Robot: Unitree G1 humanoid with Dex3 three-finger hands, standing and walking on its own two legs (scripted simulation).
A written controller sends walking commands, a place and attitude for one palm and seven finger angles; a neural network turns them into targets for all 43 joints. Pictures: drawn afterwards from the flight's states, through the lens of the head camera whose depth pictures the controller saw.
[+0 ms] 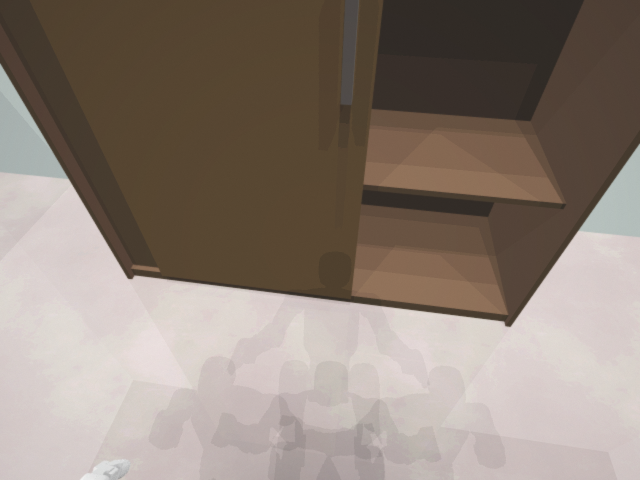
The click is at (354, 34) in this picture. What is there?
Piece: wardrobe's sliding door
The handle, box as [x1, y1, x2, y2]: [341, 0, 358, 104]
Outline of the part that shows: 358,0 345,0 341,81 342,104 351,104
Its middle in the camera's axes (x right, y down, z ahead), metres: +0.06 -0.41 +0.72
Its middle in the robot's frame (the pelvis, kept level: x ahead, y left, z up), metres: +0.83 -0.02 +0.23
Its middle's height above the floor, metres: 1.00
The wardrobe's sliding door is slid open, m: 0.57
